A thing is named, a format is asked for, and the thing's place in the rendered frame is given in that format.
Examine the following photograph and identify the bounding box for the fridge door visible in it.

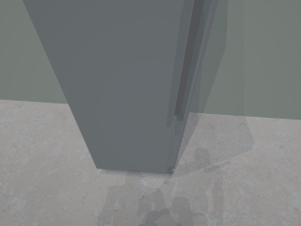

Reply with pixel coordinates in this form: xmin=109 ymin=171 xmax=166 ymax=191
xmin=23 ymin=0 xmax=215 ymax=174

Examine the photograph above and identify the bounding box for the handle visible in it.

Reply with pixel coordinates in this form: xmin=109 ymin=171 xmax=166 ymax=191
xmin=174 ymin=0 xmax=204 ymax=116

